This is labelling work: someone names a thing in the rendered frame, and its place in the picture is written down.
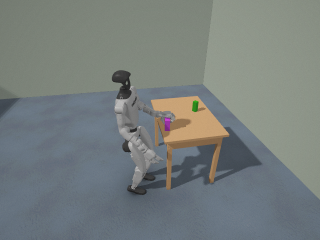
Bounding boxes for robot right foot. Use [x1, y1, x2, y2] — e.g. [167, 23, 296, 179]
[127, 185, 146, 195]

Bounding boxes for left robot hand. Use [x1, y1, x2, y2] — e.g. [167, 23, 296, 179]
[160, 111, 176, 124]

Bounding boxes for robot right upper arm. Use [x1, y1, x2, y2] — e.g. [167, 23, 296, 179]
[114, 101, 130, 133]

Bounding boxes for right robot hand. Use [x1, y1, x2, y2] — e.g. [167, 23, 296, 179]
[144, 148, 164, 164]

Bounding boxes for robot right forearm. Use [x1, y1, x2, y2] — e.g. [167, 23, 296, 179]
[120, 129, 148, 153]

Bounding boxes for robot left forearm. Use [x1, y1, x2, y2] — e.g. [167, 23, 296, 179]
[143, 104, 163, 118]

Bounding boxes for humanoid robot torso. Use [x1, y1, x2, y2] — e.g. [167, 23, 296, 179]
[115, 89, 140, 138]

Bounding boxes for robot left upper arm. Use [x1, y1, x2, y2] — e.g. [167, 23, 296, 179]
[130, 86, 145, 111]

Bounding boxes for table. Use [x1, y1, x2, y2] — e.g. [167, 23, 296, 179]
[151, 96, 230, 190]

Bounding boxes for sponge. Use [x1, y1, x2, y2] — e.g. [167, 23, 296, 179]
[164, 117, 170, 131]

